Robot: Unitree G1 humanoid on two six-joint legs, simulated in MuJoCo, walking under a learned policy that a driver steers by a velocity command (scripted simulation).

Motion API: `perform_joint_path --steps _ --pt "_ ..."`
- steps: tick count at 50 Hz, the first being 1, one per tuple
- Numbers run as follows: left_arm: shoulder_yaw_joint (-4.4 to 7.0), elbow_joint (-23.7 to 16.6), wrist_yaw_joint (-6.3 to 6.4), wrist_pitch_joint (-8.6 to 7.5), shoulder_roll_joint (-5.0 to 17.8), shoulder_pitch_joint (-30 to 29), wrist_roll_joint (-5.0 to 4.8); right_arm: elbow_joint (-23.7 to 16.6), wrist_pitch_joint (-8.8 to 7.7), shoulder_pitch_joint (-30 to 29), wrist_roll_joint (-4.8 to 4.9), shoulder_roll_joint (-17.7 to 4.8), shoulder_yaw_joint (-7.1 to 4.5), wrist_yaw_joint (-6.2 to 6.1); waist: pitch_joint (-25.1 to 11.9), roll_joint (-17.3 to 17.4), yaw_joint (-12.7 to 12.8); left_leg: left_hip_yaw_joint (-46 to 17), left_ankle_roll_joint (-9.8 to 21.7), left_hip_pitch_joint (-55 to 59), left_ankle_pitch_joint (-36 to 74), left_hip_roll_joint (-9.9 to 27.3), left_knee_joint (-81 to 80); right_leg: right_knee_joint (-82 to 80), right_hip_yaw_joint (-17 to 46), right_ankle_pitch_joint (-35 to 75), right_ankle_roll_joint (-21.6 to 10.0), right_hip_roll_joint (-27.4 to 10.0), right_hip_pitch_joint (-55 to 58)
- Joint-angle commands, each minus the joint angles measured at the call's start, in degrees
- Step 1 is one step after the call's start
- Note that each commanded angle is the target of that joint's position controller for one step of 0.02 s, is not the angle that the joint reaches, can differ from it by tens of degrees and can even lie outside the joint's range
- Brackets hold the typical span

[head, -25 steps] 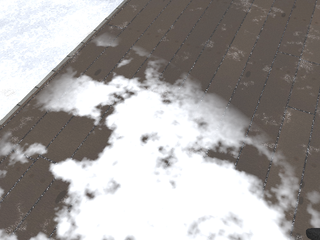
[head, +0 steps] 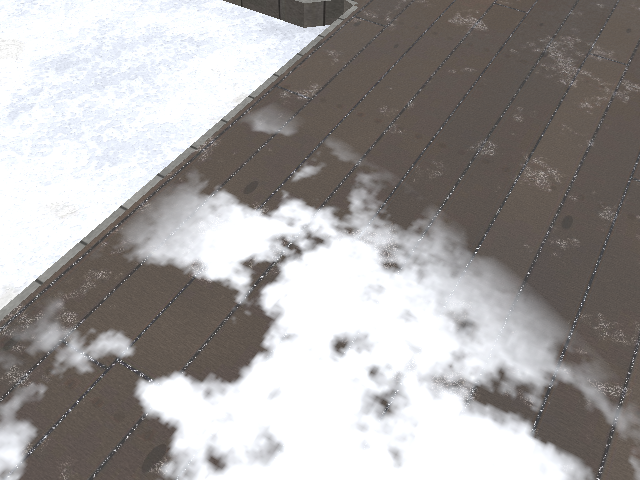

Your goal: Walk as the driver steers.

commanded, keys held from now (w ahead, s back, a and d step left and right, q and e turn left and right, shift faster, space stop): w+e+shift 0.90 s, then w+shift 0.10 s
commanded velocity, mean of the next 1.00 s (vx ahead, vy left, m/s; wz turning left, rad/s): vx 0.97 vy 0.00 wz -0.78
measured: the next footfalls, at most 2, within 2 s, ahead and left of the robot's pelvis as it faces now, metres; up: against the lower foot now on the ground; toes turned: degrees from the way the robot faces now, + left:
right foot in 0.40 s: +0.46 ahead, -0.09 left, +0.00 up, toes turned -20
left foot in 0.82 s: +0.91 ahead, -0.07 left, +0.00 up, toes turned -48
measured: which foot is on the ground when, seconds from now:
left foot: down 0.00-0.38, up 0.40-0.80, down 0.82-1.00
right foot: up 0.00-0.38, down 0.40-0.82, up 0.84-1.00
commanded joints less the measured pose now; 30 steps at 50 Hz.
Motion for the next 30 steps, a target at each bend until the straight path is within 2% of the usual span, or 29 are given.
perform_joint_path --steps 1,2,3,4,5,8,10,11,12,13,14,15,16,17,18,19,20,21,22,23,24,25,26,27,28,30 --pt "0.33 -9.93 -0.15 -2.95 4.4 -11.78 -1.44 1.52 -0.85 19.32 -1.22 -8.73 -3.21 -0.14 0.76 9.56 -10.36 -34.07 10.91 35.48 -24.69 21.19 -18.9 24.89 3.21 6.0 -2.63 -0.82 -45.84" --pt "0.37 -9.49 -0.32 -2.29 3.92 -11.88 -0.39 1.57 -0.78 16.33 -1.25 -6.83 -2.59 0.07 3.09 7.33 -8.37 -27.61 9.71 30.34 -19.48 18.76 -20.09 23.03 3.2 9.63 -2.03 -2.28 -43.75" --pt "0.65 -9.32 -0.6 -1.5 3.62 -11.51 0.04 1.85 -0.99 13.82 -1.57 -5.45 -2.15 0.27 5.4 7.85 -6.22 -21.97 7.84 24.8 -12.76 16.72 -21.28 20.81 3.64 13.08 -1.69 -3.56 -40.51" --pt "0.71 -8.65 -0.99 -0.45 2.99 -9.93 -0.34 2.31 -1.3 12.14 -1.59 -4.62 -1.96 0.27 6.19 9.56 -4.27 -18.06 6.79 21.01 -8.43 15.76 -22.97 20.6 3.58 15.16 -1.05 -4.22 -37.52" --pt "0.76 -7.75 -1.16 0.48 2.53 -9.31 -0.63 2.98 -1.63 11.27 -1.48 -4.04 -1.94 0.21 7.07 8.66 -3.47 -13.69 5.94 18.74 -3.14 14.75 -24.24 21.1 3.49 17.27 -0.45 -4.01 -36.32" --pt "0.85 -8.06 -1.16 1.64 2.08 -12.33 -0.5 5.03 -2.22 10.42 -2.11 -4.36 -2.15 -0.51 10.54 5.98 -2.77 -2.2 3.0 15.06 10.85 11.83 -26.82 16.0 2.42 25.0 0.18 -1.9 -35.4" --pt "0.68 -9.07 -1.5 1.32 1.75 -16.38 0.03 6.77 -2.42 11.51 -2.28 -4.15 -1.93 -1.34 12.24 4.93 -3.53 3.56 1.05 14.26 17.21 10.3 -28.61 8.76 -1.79 30.43 -0.46 -0.43 -32.93" --pt "0.65 -9.28 -1.98 1.08 1.52 -17.84 -0.06 7.9 -2.46 13.15 -2.26 -3.6 -1.68 -1.71 12.25 3.81 -4.25 6.15 -1.17 15.36 22.74 8.87 -28.65 5.7 -4.25 31.94 -1.6 0.75 -31.23" --pt "0.22 -10.15 -2.64 0.74 0.45 -20.06 -0.11 8.58 -2.41 13.86 -2.19 -5.36 -1.92 -2.05 12.77 4.54 -4.59 7.22 -1.78 15.83 26.13 9.9 -28.79 1.21 -6.16 33.54 -2.41 0.61 -29.2" --pt "0.21 -10.4 -3.27 0.45 0.41 -21.55 -0.13 9.15 -2.07 14.02 -1.95 -5.48 -1.85 -2.31 13.26 3.63 -4.75 9.51 -3.05 17.11 31.75 9.3 -28.51 -2.87 -8.79 33.55 -3.45 1.73 -27.09" --pt "0.23 -11.45 -3.95 -0.01 0.24 -23.66 -0.09 9.64 -1.81 14.79 -1.9 -7.14 -2.03 -2.74 12.96 4.4 -4.72 10.35 -4.46 17.89 43.12 9.7 -26.6 -7.05 -11.71 33.35 -4.83 3.25 -23.1" --pt "0.58 -12.24 -4.37 -0.16 0.78 -24.93 -0.25 10.28 -1.36 16.3 -1.9 -9.0 -2.31 -3.4 11.0 6.08 -4.52 10.81 -5.05 21.16 57.79 10.02 -23.33 -8.64 -14.82 31.33 -5.73 5.58 -19.69" --pt "1.07 -12.98 -4.65 -0.14 1.98 -24.54 -0.61 10.71 -0.5 16.74 -1.87 -11.13 -2.72 -4.18 9.34 8.4 -3.08 11.02 -5.28 24.98 71.73 11.05 -19.13 -9.55 -16.78 28.6 -6.67 7.58 -17.64" --pt "2.72 -12.22 -4.38 0.73 5.71 -20.37 -1.34 10.44 0.01 16.28 -2.26 -11.53 -2.66 -5.34 3.66 10.75 0.05 11.35 -5.39 27.08 91.5 10.52 -11.82 -7.2 -18.79 27.28 -7.46 11.46 -8.69" --pt "2.87 -10.95 -4.53 1.42 5.13 -14.47 -0.4 9.27 0.51 14.49 -0.83 -14.36 -3.78 -6.12 3.42 13.96 3.47 10.02 -4.98 22.21 97.46 14.56 -1.5 -7.22 -17.17 20.99 -8.96 9.89 -2.24" --pt "5.13 -7.41 -3.79 2.47 9.65 1.17 -0.28 7.48 0.9 9.96 -1.66 -14.97 -3.99 -6.08 -1.04 12.75 10.8 7.6 -4.95 17.24 100.68 14.68 13.91 -9.34 -14.05 19.02 -11.45 9.64 12.08" --pt "6.37 -3.11 -2.47 2.58 11.94 15.39 0.1 5.66 0.58 3.23 -1.2 -14.15 -3.88 -4.95 -3.22 5.03 18.22 7.93 -5.22 6.97 61.62 5.84 40.31 -22.51 -5.51 29.22 -15.03 5.15 28.05" --pt "4.9 -1.78 -1.65 2.18 11.04 10.93 1.26 3.48 -1.68 7.42 -3.55 -0.71 -0.18 -2.99 -3.87 -13.64 6.8 0.09 -2.85 -17.51 -17.01 -2.42 60.98 -11.82 5.97 28.37 -15.91 0.98 40.62" --pt "4.54 -6.14 -1.08 1.38 10.77 4.74 2.91 -0.24 -4.22 12.02 0.93 1.01 1.58 -1.44 -14.77 -14.98 1.85 -12.18 -0.9 -30.15 -17.51 -3.53 69.23 -24.53 36.36 -6.27 -27.63 -10.55 44.82" --pt "4.56 -7.23 -0.72 1.12 7.88 5.8 2.02 -1.62 -5.85 3.52 1.61 -6.23 0.4 -0.86 -7.62 -2.57 5.77 -13.02 2.06 -31.01 -10.44 -1.65 62.85 -37.48 41.45 -16.65 -24.34 -10.33 36.52" --pt "4.01 -7.41 -0.79 0.44 7.17 2.25 2.1 -2.8 -6.29 1.75 2.15 -6.85 -0.18 -0.63 0.95 5.88 0.77 -12.78 2.62 -30.42 -5.16 0.41 54.71 -41.37 39.89 -16.22 -22.31 -10.68 24.95" --pt "3.64 -8.64 -0.98 -0.14 6.42 -2.63 2.27 -1.23 -5.69 3.29 0.71 -5.83 -0.13 -0.9 4.75 11.24 -3.23 -13.22 1.74 -25.33 -2.29 2.72 49.24 -42.55 36.6 -12.76 -20.96 -8.15 14.16" --pt "3.56 -9.68 -0.69 -0.34 6.39 -6.42 2.68 -0.5 -4.52 5.16 -0.28 -5.91 -0.4 -1.07 7.36 9.8 -5.85 -13.63 0.05 -21.6 -1.05 3.97 45.66 -43.07 32.31 -8.98 -20.46 -4.84 5.92" --pt "3.48 -10.16 -0.3 -0.41 6.35 -8.25 2.81 -0.22 -3.33 6.34 -0.53 -6.69 -0.7 -1.26 8.64 7.34 -7.49 -13.28 -1.75 -19.59 -0.88 5.35 42.37 -43.58 28.44 -5.61 -20.25 -2.84 0.9" --pt "3.18 -9.88 0.03 -0.36 5.52 -9.36 2.24 -0.47 -2.47 5.82 -0.99 -7.0 -0.9 -1.68 9.72 6.41 -8.02 -12.06 -3.39 -17.56 -0.14 6.28 37.7 -44.07 24.79 -4.21 -19.53 -1.1 -4.79" --pt "3.09 -9.62 1.18 -0.72 5.54 -9.01 1.52 -3.44 -2.15 -2.0 -2.83 -6.12 -0.51 -2.19 12.09 4.66 -5.36 -8.24 -5.82 -11.57 8.93 5.54 25.47 -44.13 16.68 5.3 -17.92 3.42 -14.23"
Over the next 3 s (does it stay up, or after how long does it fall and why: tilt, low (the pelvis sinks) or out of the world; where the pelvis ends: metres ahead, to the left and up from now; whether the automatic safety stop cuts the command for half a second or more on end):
stays up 1.39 -0.93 0.01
